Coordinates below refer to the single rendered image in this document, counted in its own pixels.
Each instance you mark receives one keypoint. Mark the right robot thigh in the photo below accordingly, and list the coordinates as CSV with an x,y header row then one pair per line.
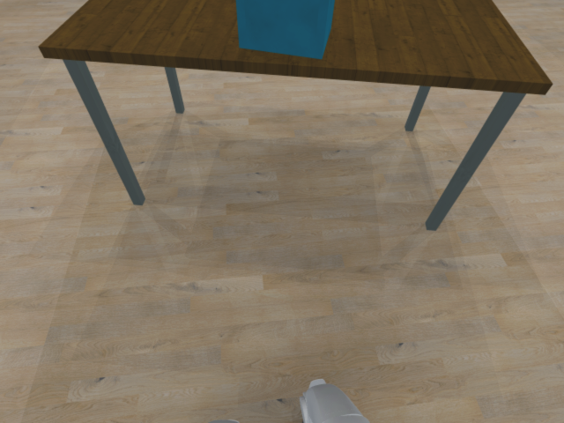
x,y
326,403

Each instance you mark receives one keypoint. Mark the table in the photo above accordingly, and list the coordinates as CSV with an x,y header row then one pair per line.
x,y
464,44

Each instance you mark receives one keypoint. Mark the robot right shin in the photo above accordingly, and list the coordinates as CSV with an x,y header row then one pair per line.
x,y
317,382

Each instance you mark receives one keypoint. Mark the carton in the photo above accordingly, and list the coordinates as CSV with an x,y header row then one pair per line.
x,y
290,27

